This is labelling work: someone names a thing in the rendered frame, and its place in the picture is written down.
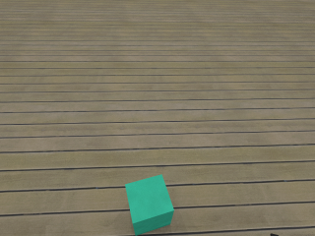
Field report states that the carton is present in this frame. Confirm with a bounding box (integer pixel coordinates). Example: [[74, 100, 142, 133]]
[[125, 174, 174, 236]]

